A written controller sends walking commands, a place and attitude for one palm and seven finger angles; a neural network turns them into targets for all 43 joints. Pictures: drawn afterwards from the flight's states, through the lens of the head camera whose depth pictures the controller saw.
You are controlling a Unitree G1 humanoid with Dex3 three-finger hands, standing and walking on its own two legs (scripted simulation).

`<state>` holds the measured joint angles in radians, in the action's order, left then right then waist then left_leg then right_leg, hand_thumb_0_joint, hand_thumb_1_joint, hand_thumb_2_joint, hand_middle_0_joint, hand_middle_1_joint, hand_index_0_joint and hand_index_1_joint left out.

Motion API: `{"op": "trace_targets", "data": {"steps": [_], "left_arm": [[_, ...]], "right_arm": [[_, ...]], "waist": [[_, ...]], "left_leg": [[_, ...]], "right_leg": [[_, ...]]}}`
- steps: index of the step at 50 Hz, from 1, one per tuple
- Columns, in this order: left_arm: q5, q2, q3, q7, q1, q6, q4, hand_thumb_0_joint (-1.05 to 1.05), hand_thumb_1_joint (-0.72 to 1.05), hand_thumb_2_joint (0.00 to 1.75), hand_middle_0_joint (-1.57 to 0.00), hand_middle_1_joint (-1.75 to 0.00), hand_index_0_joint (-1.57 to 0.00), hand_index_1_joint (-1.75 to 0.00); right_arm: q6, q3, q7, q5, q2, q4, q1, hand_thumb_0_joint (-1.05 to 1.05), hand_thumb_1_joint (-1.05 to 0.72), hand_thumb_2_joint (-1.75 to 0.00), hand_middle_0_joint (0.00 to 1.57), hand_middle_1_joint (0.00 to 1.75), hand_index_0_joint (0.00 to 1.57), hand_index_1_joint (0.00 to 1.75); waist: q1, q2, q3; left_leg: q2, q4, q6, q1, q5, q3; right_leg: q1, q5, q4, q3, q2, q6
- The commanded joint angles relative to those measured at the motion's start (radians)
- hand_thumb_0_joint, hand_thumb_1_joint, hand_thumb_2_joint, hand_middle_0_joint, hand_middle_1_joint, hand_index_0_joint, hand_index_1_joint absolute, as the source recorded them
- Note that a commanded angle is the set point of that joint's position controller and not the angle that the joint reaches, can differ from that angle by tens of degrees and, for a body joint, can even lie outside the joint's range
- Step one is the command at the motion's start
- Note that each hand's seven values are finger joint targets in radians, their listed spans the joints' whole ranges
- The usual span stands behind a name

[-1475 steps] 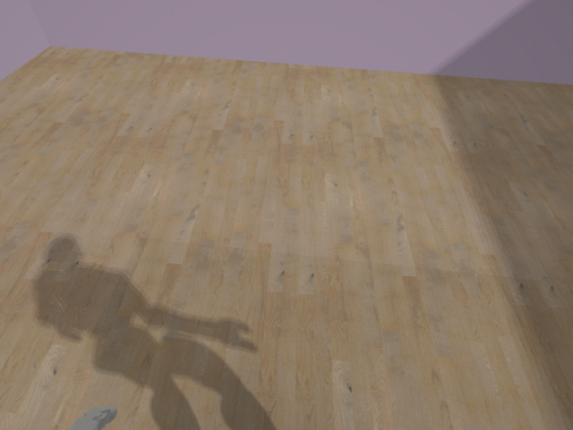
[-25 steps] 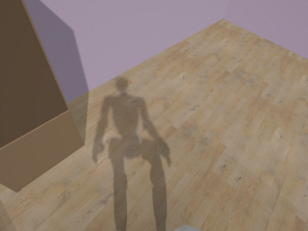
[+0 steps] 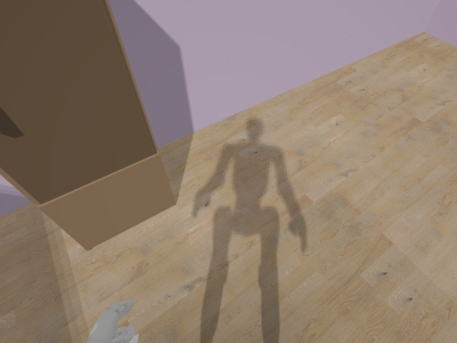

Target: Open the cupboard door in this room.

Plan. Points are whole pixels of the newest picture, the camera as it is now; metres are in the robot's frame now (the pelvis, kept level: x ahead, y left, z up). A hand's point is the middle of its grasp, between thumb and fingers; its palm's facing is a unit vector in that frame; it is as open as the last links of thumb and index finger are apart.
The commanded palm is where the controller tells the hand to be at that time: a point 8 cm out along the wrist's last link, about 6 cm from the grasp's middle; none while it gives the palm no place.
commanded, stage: turn to face it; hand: left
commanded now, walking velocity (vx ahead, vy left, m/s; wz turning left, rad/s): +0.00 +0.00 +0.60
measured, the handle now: out of the picture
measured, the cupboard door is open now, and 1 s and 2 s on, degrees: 0 0 0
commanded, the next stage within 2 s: take the last steps up to it in 0.86 s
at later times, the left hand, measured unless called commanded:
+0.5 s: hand out of the picture -0.08 +0.23 -0.18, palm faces +0.37 -0.89 -0.28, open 7.4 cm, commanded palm none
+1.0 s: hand out of the picture -0.04 +0.19 -0.14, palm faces +0.47 -0.84 -0.27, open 7.4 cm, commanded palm none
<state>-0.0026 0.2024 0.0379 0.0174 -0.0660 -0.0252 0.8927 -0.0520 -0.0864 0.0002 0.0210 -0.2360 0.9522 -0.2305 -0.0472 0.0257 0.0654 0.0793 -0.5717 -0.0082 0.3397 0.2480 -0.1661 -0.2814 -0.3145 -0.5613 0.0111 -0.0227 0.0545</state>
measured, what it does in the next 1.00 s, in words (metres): steps on the spot, turning left: left foot, then right foot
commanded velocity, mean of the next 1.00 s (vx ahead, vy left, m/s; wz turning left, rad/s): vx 0.02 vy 0.00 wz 0.39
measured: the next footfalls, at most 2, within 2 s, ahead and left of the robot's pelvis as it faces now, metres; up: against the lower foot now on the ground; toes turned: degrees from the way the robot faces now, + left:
left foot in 0.48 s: -0.05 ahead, +0.13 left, +0.00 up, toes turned +25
right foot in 0.92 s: +0.06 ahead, -0.09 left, +0.00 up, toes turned +23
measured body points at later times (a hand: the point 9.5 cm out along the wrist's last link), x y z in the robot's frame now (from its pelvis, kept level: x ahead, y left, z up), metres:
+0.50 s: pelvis -0.03 +0.01 -0.01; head +0.02 +0.04 +0.44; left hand -0.10 +0.27 -0.16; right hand +0.18 -0.20 -0.14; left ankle -0.08 +0.11 -0.73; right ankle +0.00 -0.12 -0.72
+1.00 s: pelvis -0.03 -0.02 +0.00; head +0.01 -0.04 +0.45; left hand -0.07 +0.24 -0.12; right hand +0.12 -0.21 -0.17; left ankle -0.09 +0.10 -0.70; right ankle +0.02 -0.10 -0.73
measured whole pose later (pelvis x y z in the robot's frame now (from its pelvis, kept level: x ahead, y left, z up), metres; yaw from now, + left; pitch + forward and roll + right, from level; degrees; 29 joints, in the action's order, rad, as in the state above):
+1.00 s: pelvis -0.03 -0.02 +0.00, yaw +29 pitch -2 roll +1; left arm -0.02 0.17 0.02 0.02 -0.16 0.00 0.95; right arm -0.06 -0.06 0.00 0.01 -0.22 1.01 -0.21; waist -0.02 0.05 0.08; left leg 0.03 -0.78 -0.02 0.33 0.46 -0.05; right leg -0.25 -0.30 -0.59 0.11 -0.05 -0.02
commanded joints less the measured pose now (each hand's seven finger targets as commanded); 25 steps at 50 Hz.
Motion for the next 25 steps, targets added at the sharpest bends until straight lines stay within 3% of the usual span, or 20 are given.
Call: {"op": "trace_targets", "data": {"steps": [1, 2, 3, 4, 6, 9, 11, 17, 20, 21, 22, 23, 24, 25], "left_arm": [[-0.010, 0.270, 0.061, 0.026, -0.146, 0.027, -0.050, 0.00, 0.90, 0.90, -0.20, -0.30, -0.20, -0.30], [-0.009, 0.214, 0.057, 0.027, -0.072, 0.034, -0.065, 0.00, 0.90, 0.90, -0.20, -0.30, -0.20, -0.30], [-0.008, 0.197, 0.051, 0.024, -0.032, 0.034, -0.075, 0.00, 0.90, 0.90, -0.20, -0.30, -0.20, -0.30], [-0.008, 0.170, 0.040, 0.020, -0.013, 0.036, -0.082, 0.00, 0.90, 0.90, -0.20, -0.30, -0.20, -0.30], [-0.011, 0.150, 0.036, 0.018, -0.025, 0.042, -0.080, 0.00, 0.90, 0.90, -0.20, -0.30, -0.20, -0.30], [-0.015, 0.162, 0.042, 0.018, -0.105, 0.041, -0.063, 0.00, 0.90, 0.90, -0.20, -0.30, -0.20, -0.30], [-0.018, 0.179, 0.045, 0.016, -0.144, 0.038, -0.049, 0.00, 0.90, 0.90, -0.20, -0.30, -0.20, -0.30], [-0.026, 0.228, 0.059, 0.012, -0.211, 0.030, -0.026, 0.00, 0.90, 0.90, -0.20, -0.30, -0.20, -0.30], [-0.025, 0.243, 0.066, 0.010, -0.204, 0.025, -0.011, 0.00, 0.90, 0.90, -0.20, -0.30, -0.20, -0.30], [-0.023, 0.246, 0.068, 0.009, -0.198, 0.024, -0.010, 0.00, 0.90, 0.90, -0.20, -0.30, -0.20, -0.30], [-0.015, 0.241, 0.069, 0.008, -0.192, 0.021, -0.008, 0.00, 0.90, 0.90, -0.20, -0.30, -0.20, -0.30], [-0.008, 0.211, 0.065, 0.004, -0.193, 0.017, -0.019, 0.00, 0.90, 0.90, -0.20, -0.30, -0.20, -0.30], [-0.004, 0.135, 0.041, -0.004, -0.161, 0.014, -0.056, 0.00, 0.90, 0.90, -0.20, -0.30, -0.20, -0.30], [-0.013, 0.138, 0.028, 0.004, -0.095, 0.001, -0.070, 0.00, 0.90, 0.90, -0.20, -0.30, -0.20, -0.30]], "right_arm": [[0.016, -0.043, 0.002, -0.003, -0.132, -0.122, 0.063, 0.00, -0.90, -0.90, 0.20, 0.30, 0.20, 0.30], [0.005, -0.044, 0.006, 0.003, -0.127, -0.097, 0.033, 0.00, -0.90, -0.90, 0.20, 0.30, 0.20, 0.30], [-0.004, -0.044, 0.012, 0.004, -0.114, -0.077, 0.022, 0.00, -0.90, -0.90, 0.20, 0.30, 0.20, 0.30], [-0.008, -0.042, 0.019, 0.005, -0.115, -0.063, 0.017, 0.00, -0.90, -0.90, 0.20, 0.30, 0.20, 0.30], [-0.011, -0.036, 0.026, 0.002, -0.097, -0.059, 0.004, 0.00, -0.90, -0.90, 0.20, 0.30, 0.20, 0.30], [-0.015, -0.029, 0.027, 0.001, -0.099, -0.072, 0.051, 0.00, -0.90, -0.90, 0.20, 0.30, 0.20, 0.30], [-0.017, -0.024, 0.029, -0.001, -0.092, -0.084, 0.099, 0.00, -0.90, -0.90, 0.20, 0.30, 0.20, 0.30], [-0.001, -0.001, 0.030, -0.010, -0.071, -0.103, 0.172, 0.00, -0.90, -0.90, 0.20, 0.30, 0.20, 0.30], [0.011, 0.005, 0.025, -0.014, -0.073, -0.099, 0.135, 0.00, -0.90, -0.90, 0.20, 0.30, 0.20, 0.30], [0.017, 0.006, 0.024, -0.013, -0.078, -0.094, 0.108, 0.00, -0.90, -0.90, 0.20, 0.30, 0.20, 0.30], [0.025, 0.002, 0.024, -0.011, -0.099, -0.082, 0.073, 0.00, -0.90, -0.90, 0.20, 0.30, 0.20, 0.30], [0.036, -0.015, 0.021, -0.007, -0.167, -0.070, 0.012, 0.00, -0.90, -0.90, 0.20, 0.30, 0.20, 0.30], [0.041, -0.044, 0.014, -0.002, -0.279, -0.063, -0.045, 0.00, -0.90, -0.90, 0.20, 0.30, 0.20, 0.30], [0.029, -0.043, 0.007, -0.011, -0.300, -0.035, -0.102, 0.00, -0.90, -0.90, 0.20, 0.30, 0.20, 0.30]], "waist": [[0.088, -0.213, -0.108], [0.043, -0.165, -0.076], [0.026, -0.184, -0.043], [0.013, -0.172, -0.017], [0.007, -0.204, -0.014], [0.045, -0.228, -0.037], [0.063, -0.206, -0.022], [0.104, -0.242, -0.083], [0.088, -0.257, -0.127], [0.072, -0.252, -0.147], [0.049, -0.204, -0.163], [0.010, -0.037, -0.209], [-0.029, 0.277, -0.203], [-0.048, 0.223, -0.197]], "left_leg": [[-0.038, -0.477, -0.030, 0.251, 0.344, 0.066], [-0.065, -0.570, -0.032, 0.244, 0.267, 0.048], [-0.082, -0.626, -0.040, 0.239, 0.225, 0.074], [-0.097, -0.663, -0.049, 0.235, 0.169, 0.096], [-0.106, -0.677, -0.063, 0.234, 0.121, 0.123], [-0.120, -0.621, -0.078, 0.238, 0.127, 0.149], [-0.124, -0.553, -0.081, 0.220, 0.147, 0.168], [-0.117, -0.267, -0.068, 0.123, 0.211, 0.241], [-0.107, -0.107, -0.051, 0.028, 0.174, 0.271], [-0.104, -0.011, -0.044, -0.025, 0.106, 0.283], [-0.107, 0.120, -0.032, -0.136, -0.017, 0.277], [-0.207, 0.194, 0.007, -0.327, -0.233, 0.154], [-0.469, 0.196, 0.135, -0.464, -0.662, -0.181], [-0.520, 0.178, 0.196, -0.415, -0.818, -0.137]], "right_leg": [[0.162, 0.197, 0.300, -0.387, -0.485, -0.204], [0.109, 0.158, 0.303, -0.292, -0.420, -0.198], [0.076, 0.151, 0.291, -0.232, -0.366, -0.173], [0.063, 0.204, 0.266, -0.148, -0.317, -0.156], [0.074, 0.318, 0.241, -0.043, -0.287, -0.141], [0.140, 0.350, 0.230, -0.015, -0.302, -0.155], [0.145, 0.351, 0.232, -0.004, -0.317, -0.161], [0.237, 0.519, 0.158, 0.052, -0.347, -0.178], [0.253, 0.556, 0.089, 0.085, -0.359, -0.160], [0.246, 0.553, 0.045, 0.113, -0.349, -0.134], [0.187, 0.513, -0.029, 0.146, -0.328, -0.094], [0.025, 0.335, -0.190, 0.188, -0.273, -0.036], [-0.282, -0.276, -0.397, 0.189, -0.128, 0.037], [-0.279, -0.360, -0.489, 0.092, -0.123, 0.028]]}}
